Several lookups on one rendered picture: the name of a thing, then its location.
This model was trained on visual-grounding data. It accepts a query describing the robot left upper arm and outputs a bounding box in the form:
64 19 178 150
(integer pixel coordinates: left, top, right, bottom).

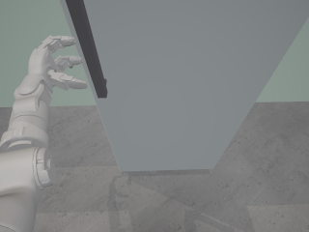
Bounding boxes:
0 146 57 232

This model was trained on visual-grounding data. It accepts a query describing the left robot forearm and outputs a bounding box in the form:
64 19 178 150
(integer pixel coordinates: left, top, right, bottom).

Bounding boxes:
0 73 53 153

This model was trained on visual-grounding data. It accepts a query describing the handle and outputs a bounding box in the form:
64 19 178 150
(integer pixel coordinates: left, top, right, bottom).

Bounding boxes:
66 0 108 99

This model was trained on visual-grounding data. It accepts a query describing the robot left hand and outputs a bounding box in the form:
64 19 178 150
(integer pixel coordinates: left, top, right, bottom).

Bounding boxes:
28 35 88 91

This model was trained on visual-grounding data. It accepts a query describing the fridge door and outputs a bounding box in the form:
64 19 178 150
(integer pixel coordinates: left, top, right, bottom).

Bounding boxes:
60 0 309 172

